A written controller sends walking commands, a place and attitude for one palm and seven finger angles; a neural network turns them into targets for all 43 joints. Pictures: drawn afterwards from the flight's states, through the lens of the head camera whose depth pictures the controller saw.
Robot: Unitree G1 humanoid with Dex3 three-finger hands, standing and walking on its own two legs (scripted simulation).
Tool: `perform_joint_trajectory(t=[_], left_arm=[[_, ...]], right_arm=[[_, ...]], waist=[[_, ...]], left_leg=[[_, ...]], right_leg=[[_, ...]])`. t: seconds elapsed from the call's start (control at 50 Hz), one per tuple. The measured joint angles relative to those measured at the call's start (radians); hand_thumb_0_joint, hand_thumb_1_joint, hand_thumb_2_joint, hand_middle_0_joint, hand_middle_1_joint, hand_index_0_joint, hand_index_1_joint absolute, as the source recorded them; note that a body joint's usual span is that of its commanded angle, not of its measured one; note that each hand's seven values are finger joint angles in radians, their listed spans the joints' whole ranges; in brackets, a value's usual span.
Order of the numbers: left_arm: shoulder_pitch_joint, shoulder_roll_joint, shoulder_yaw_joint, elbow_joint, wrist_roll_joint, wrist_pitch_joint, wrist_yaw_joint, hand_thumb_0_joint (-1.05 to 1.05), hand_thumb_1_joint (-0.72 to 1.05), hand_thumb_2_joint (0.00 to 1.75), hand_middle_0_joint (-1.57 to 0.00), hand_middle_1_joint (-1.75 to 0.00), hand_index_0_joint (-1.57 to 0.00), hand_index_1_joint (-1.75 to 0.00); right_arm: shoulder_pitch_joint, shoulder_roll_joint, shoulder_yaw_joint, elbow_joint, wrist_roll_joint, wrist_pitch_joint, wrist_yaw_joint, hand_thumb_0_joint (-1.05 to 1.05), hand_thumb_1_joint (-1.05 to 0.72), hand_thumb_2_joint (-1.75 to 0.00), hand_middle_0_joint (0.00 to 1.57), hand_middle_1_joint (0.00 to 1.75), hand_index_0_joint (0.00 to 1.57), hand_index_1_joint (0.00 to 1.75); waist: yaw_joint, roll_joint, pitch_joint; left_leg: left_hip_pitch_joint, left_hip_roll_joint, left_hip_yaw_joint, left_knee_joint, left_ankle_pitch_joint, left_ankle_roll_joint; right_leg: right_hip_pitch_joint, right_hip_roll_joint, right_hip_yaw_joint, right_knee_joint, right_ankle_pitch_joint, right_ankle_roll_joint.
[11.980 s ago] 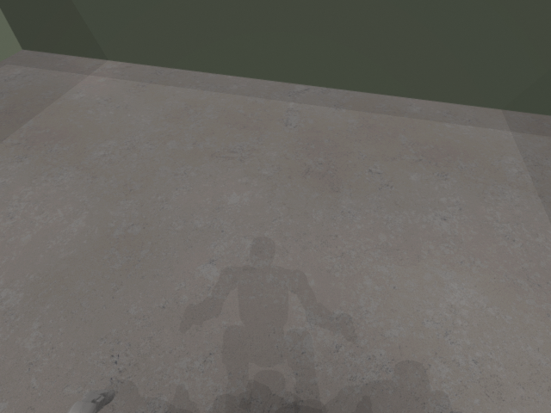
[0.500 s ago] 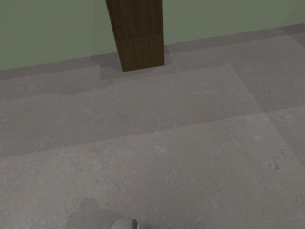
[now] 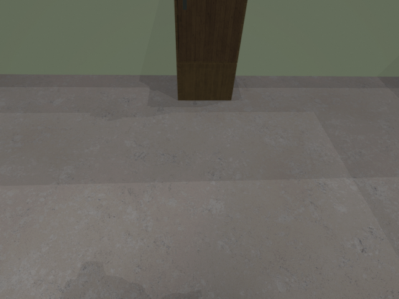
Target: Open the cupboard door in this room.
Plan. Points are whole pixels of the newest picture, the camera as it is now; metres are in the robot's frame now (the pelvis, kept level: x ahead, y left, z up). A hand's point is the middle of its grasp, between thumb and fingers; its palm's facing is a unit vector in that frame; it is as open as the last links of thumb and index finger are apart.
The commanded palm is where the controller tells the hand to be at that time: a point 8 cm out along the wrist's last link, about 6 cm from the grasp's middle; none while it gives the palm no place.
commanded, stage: stand and wait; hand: left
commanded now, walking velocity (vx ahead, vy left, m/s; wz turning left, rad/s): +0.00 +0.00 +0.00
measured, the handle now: out of the picture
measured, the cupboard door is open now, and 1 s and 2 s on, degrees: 0 0 0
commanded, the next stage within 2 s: turn or walk to find it in 0.64 s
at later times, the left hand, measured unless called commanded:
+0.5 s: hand out of the picture -0.01 +0.14 -0.17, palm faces +0.01 -0.98 -0.19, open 7.4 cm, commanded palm none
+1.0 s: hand out of the picture -0.02 +0.15 -0.18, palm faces +0.04 -0.99 -0.14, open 7.4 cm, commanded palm none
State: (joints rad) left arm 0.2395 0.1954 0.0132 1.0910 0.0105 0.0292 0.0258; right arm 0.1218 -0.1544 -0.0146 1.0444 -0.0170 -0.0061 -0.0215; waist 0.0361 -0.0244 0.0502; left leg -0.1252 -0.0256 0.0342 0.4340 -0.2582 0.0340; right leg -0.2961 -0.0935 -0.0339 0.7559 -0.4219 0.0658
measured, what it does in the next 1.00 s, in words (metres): steps on the spot: right foot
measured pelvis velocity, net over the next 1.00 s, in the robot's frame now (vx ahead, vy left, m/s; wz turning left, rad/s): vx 0.02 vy -0.01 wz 0.00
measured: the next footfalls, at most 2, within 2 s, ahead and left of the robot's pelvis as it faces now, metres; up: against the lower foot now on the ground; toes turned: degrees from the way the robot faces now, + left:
right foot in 0.08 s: +0.05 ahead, -0.14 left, +0.00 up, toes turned -5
right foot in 1.18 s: +0.15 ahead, -0.14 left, +0.00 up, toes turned -4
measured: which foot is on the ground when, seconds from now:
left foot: down 0.00-1.00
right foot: up 0.00-0.06, down 0.08-0.94, up 0.96-1.00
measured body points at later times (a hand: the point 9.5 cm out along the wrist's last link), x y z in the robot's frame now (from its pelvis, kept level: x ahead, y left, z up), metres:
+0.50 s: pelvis -0.02 -0.04 +0.00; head -0.01 -0.04 +0.45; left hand -0.01 +0.19 -0.16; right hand -0.09 -0.25 -0.16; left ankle -0.01 +0.10 -0.74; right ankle +0.01 -0.14 -0.74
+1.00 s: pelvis +0.02 -0.01 +0.00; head +0.02 +0.00 +0.45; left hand -0.02 +0.20 -0.17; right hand -0.01 -0.22 -0.16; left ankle -0.01 +0.10 -0.74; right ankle +0.00 -0.13 -0.72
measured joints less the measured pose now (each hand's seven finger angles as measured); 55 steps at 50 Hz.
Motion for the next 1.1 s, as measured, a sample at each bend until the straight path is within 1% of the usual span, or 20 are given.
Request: perform_joint_trajectory(t=[0.04,0.08,0.12,0.16,0.28,0.38,0.46,0.68,0.72,0.8,0.84,0.88,0.9,0.94,0.98,1.04,1.08,1.1], left_arm=[[-0.015,-0.005,-0.003,-0.004,0.001,-0.008,0.001,0.01,0.91,0.89,-0.20,-0.30,-0.20,-0.30],[-0.023,-0.007,-0.006,-0.004,0.003,-0.020,0.002,0.01,0.90,0.89,-0.20,-0.30,-0.20,-0.30],[-0.031,-0.028,-0.013,0.006,0.005,-0.028,0.003,0.01,0.91,0.89,-0.20,-0.30,-0.20,-0.30],[-0.027,-0.037,-0.016,0.009,0.004,-0.031,0.003,0.01,0.91,0.89,-0.20,-0.30,-0.20,-0.30],[-0.019,-0.029,-0.014,0.019,-0.004,-0.027,-0.003,0.01,0.92,0.89,-0.20,-0.30,-0.20,-0.30],[-0.011,-0.029,-0.014,0.033,-0.010,-0.029,-0.002,0.01,0.91,0.89,-0.20,-0.30,-0.20,-0.30],[0.002,-0.037,-0.016,0.046,-0.012,-0.031,-0.002,0.01,0.91,0.89,-0.20,-0.30,-0.20,-0.30],[0.043,-0.065,-0.019,0.069,-0.009,-0.034,0.002,0.01,0.90,0.89,-0.20,-0.30,-0.20,-0.30],[0.051,-0.068,-0.017,0.068,-0.006,-0.034,0.001,0.01,0.90,0.89,-0.20,-0.30,-0.20,-0.30],[0.077,-0.069,-0.002,0.059,0.003,-0.027,-0.004,0.01,0.90,0.89,-0.20,-0.30,-0.20,-0.30],[0.088,-0.068,0.001,0.055,0.002,-0.030,-0.003,0.01,0.90,0.89,-0.20,-0.30,-0.20,-0.30],[0.095,-0.067,0.001,0.063,0.000,-0.031,-0.002,0.01,0.90,0.89,-0.20,-0.30,-0.20,-0.30],[0.100,-0.066,0.001,0.066,0.001,-0.030,-0.003,0.01,0.90,0.89,-0.20,-0.30,-0.20,-0.30],[0.110,-0.063,0.003,0.067,0.007,-0.024,-0.009,0.01,0.90,0.89,-0.20,-0.30,-0.20,-0.30],[0.114,-0.060,0.004,0.064,0.013,-0.020,-0.017,0.01,0.90,0.89,-0.20,-0.30,-0.20,-0.30],[0.100,-0.054,0.007,0.054,0.017,-0.023,-0.027,0.01,0.91,0.89,-0.20,-0.30,-0.20,-0.30],[0.073,-0.049,0.010,0.039,0.016,-0.030,-0.033,0.01,0.91,0.89,-0.20,-0.30,-0.20,-0.30],[0.056,-0.047,0.012,0.029,0.015,-0.036,-0.036,0.01,0.91,0.89,-0.20,-0.30,-0.20,-0.30]], right_arm=[[0.015,-0.004,-0.004,0.011,-0.001,0.001,0.001,0.00,-0.91,-0.90,0.20,0.30,0.21,0.30],[0.035,-0.008,-0.006,0.025,0.002,0.003,0.001,0.00,-0.91,-0.90,0.20,0.30,0.21,0.30],[0.054,-0.026,-0.014,0.042,0.007,0.009,-0.002,0.00,-0.92,-0.90,0.20,0.30,0.21,0.30],[0.084,-0.038,-0.016,0.054,0.005,0.016,0.000,0.00,-0.92,-0.90,0.20,0.30,0.20,0.30],[0.169,-0.033,-0.003,0.101,-0.003,0.018,0.004,0.00,-0.91,-0.90,0.20,0.30,0.20,0.30],[0.224,-0.014,0.007,0.137,-0.001,0.013,0.004,0.01,-0.91,-0.90,0.20,0.30,0.20,0.30],[0.242,0.001,0.010,0.150,0.000,0.012,0.002,0.01,-0.91,-0.90,0.20,0.30,0.20,0.30],[0.201,0.031,0.009,0.125,0.002,-0.003,-0.003,0.01,-0.90,-0.90,0.20,0.30,0.20,0.30],[0.196,0.034,0.008,0.115,-0.001,-0.004,-0.002,0.01,-0.90,-0.90,0.20,0.30,0.20,0.30],[0.207,0.035,0.001,0.097,-0.010,0.007,0.003,0.01,-0.90,-0.90,0.20,0.30,0.20,0.30],[0.211,0.034,0.002,0.091,-0.010,0.004,0.001,0.01,-0.90,-0.90,0.20,0.30,0.20,0.30],[0.210,0.036,0.004,0.094,-0.008,-0.002,-0.002,0.01,-0.90,-0.90,0.20,0.30,0.20,0.30],[0.214,0.038,0.004,0.093,-0.008,-0.004,-0.002,0.01,-0.90,-0.90,0.20,0.30,0.20,0.30],[0.226,0.041,0.000,0.090,-0.008,-0.007,0.000,0.01,-0.90,-0.90,0.20,0.30,0.20,0.30],[0.235,0.043,-0.004,0.086,-0.008,-0.013,0.001,0.00,-0.90,-0.90,0.20,0.30,0.20,0.30],[0.258,0.045,-0.010,0.082,-0.009,-0.032,0.002,0.00,-0.90,-0.90,0.20,0.30,0.20,0.30],[0.280,0.044,-0.011,0.085,-0.012,-0.041,0.003,0.00,-0.90,-0.90,0.20,0.30,0.20,0.30],[0.291,0.042,-0.011,0.090,-0.013,-0.042,0.003,0.00,-0.90,-0.90,0.20,0.30,0.20,0.30]], waist=[[-0.007,0.001,-0.005],[-0.012,-0.002,-0.010],[-0.026,0.035,-0.006],[-0.040,0.052,-0.016],[-0.051,0.042,-0.013],[-0.051,0.031,0.001],[-0.049,0.029,0.006],[-0.037,0.028,-0.013],[-0.035,0.027,-0.023],[-0.027,0.026,-0.058],[-0.023,0.023,-0.061],[-0.022,0.014,-0.055],[-0.022,0.009,-0.059],[-0.026,0.005,-0.070],[-0.033,0.008,-0.071],[-0.059,0.023,-0.060],[-0.077,0.037,-0.048],[-0.082,0.045,-0.042]], left_leg=[[-0.009,-0.003,0.006,0.016,-0.005,-0.006],[-0.027,-0.008,0.015,0.052,-0.022,-0.016],[-0.028,0.014,0.005,0.068,-0.028,-0.030],[-0.029,0.021,-0.004,0.054,-0.017,-0.037],[-0.027,0.041,-0.005,0.008,0.014,-0.049],[-0.026,0.052,-0.009,-0.015,0.031,-0.058],[-0.027,0.058,-0.011,-0.022,0.036,-0.061],[-0.029,0.061,-0.007,-0.013,0.030,-0.058],[-0.035,0.059,-0.008,-0.003,0.024,-0.056],[-0.068,0.056,-0.019,0.061,-0.058,-0.041],[-0.074,0.056,-0.020,0.074,-0.023,-0.039],[-0.067,0.050,-0.017,0.087,-0.032,-0.039],[-0.064,0.047,-0.016,0.088,-0.045,-0.037],[-0.062,0.040,-0.014,0.086,-0.064,-0.029],[-0.057,0.037,-0.010,0.077,-0.071,-0.020],[-0.034,0.034,-0.019,0.033,-0.064,-0.013],[-0.016,0.032,-0.038,0.002,-0.056,-0.016],[-0.007,0.032,-0.047,-0.011,-0.055,-0.021]], right_leg=[[0.037,0.002,-0.005,-0.099,0.058,0.000],[0.080,0.004,-0.008,-0.209,0.150,-0.008],[0.092,0.026,-0.021,-0.220,0.163,-0.035],[0.093,0.034,-0.031,-0.231,0.161,-0.053],[0.091,0.055,-0.034,-0.273,0.188,-0.071],[0.097,0.068,-0.040,-0.305,0.209,-0.080],[0.100,0.074,-0.042,-0.320,0.219,-0.084],[0.103,0.077,-0.038,-0.327,0.224,-0.081],[0.100,0.075,-0.039,-0.321,0.218,-0.078],[0.086,0.070,-0.049,-0.288,0.160,-0.073],[0.084,0.067,-0.053,-0.279,0.184,-0.070],[0.088,0.060,-0.050,-0.260,0.169,-0.062],[0.088,0.056,-0.049,-0.252,0.152,-0.059],[0.077,0.050,-0.047,-0.220,0.075,-0.057],[0.044,0.047,-0.053,-0.132,0.026,-0.058],[-0.025,0.051,-0.062,0.023,-0.025,-0.059],[-0.057,0.050,-0.069,0.049,-0.042,-0.056],[-0.066,0.049,-0.072,0.034,-0.040,-0.053]])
